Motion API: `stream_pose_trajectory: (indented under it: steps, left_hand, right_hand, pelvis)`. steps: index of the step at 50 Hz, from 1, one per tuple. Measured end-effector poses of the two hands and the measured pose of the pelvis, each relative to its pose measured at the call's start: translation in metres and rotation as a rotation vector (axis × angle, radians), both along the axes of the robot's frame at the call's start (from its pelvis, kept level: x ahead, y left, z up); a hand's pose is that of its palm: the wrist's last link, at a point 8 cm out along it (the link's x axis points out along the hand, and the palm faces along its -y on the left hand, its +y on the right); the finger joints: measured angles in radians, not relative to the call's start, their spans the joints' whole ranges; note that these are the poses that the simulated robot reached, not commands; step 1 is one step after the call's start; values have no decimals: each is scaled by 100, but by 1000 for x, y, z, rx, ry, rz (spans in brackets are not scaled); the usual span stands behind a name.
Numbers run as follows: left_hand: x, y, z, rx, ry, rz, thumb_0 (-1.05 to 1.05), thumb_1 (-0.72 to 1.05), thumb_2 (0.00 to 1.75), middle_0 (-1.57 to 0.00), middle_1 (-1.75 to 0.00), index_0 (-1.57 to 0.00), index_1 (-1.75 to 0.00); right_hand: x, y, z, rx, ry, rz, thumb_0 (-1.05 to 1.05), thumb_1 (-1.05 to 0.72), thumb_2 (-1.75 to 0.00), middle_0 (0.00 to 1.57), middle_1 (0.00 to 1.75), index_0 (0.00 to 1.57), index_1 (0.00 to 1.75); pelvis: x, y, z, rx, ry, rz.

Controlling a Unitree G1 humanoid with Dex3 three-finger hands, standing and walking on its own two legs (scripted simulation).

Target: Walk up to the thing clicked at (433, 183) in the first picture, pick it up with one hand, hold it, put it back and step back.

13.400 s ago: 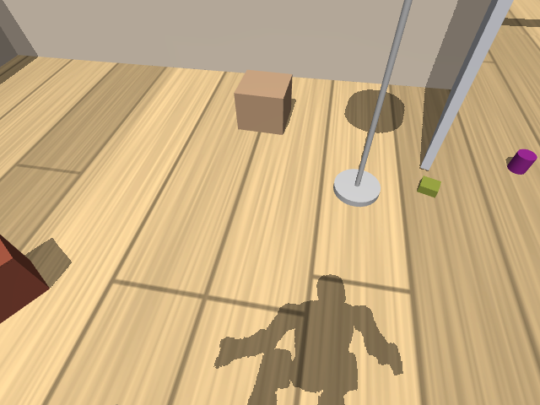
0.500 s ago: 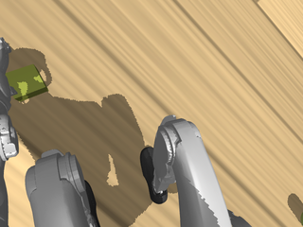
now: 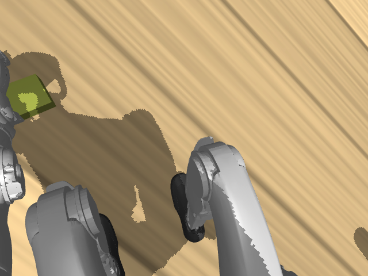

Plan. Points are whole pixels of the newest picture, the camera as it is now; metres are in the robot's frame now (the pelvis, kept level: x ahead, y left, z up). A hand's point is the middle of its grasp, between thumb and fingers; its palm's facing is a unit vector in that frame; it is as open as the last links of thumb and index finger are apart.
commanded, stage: approach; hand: left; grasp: from above
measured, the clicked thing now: (28, 97) +0.54 +0.24 -0.30
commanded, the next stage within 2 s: close in in 0.02 s
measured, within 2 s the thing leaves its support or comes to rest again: neither
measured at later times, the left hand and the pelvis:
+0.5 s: hand (7, 93) +0.52 +0.25 -0.20, palm faces -0.43 -0.15 -0.89, open 14.0 cm; pelvis +0.00 +0.00 +0.00, yaw -1 degrees
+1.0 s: hand (19, 95) +0.53 +0.24 -0.25, palm faces -0.41 -0.16 -0.90, open 13.8 cm; pelvis +0.00 +0.01 -0.01, yaw -5 degrees
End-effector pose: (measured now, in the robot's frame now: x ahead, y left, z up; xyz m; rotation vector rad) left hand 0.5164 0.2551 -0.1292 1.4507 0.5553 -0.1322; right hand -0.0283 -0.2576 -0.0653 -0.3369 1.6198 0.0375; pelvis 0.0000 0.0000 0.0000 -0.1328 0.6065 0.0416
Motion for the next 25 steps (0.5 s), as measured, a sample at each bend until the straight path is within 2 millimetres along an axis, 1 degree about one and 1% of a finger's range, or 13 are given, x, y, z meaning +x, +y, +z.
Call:
stream_pose_trajectory:
  steps: [7, 11, 13, 16, 21, 25]
  left_hand:
    - [22, 0, 27, 7, -71, -26, 0, -39, 87, -27, -84, -25, -86]
    - [26, -2, 31, 16, -49, -5, 0, -39, 87, -25, -84, -24, -86]
    - [24, -2, 29, 16, -28, 5, 0, -40, 87, -24, -85, -23, -87]
    - [19, -4, 20, 10, 8, 10, 0, -42, 88, -21, -88, -20, -89]
    - [11, -5, 0, -11, 33, -2, 0, -46, 90, -16, -94, -17, -93]
    - [11, -5, -14, -18, 20, -14, 0, -49, 93, -14, -96, -14, -96]
  right_hand:
    - [25, -9, 4, -47, -63, 29, 0, -90, -89, 20, 30, 20, 30]
    - [32, -10, 8, -57, -92, 37, 0, -90, -89, 20, 30, 20, 30]
    - [32, -10, 10, -56, -94, 39, -1, -90, -89, 20, 30, 20, 30]
    - [27, -8, 11, -53, -84, 41, -1, -90, -89, 20, 30, 20, 30]
    - [14, -2, 11, -45, -45, 42, -1, -90, -89, 20, 30, 20, 30]
    - [4, 2, 11, -43, -14, 42, 0, -90, -89, 20, 30, 20, 30]
  pelvis:
    - [4, 2, 1, -13, 19, 3]
    - [5, 4, 4, -17, 21, 4]
    - [5, 5, 5, -19, 20, 4]
    - [3, 5, 5, -18, 13, 5]
    - [0, 4, 2, -17, -2, 2]
    - [-1, 3, -2, -21, -10, -2]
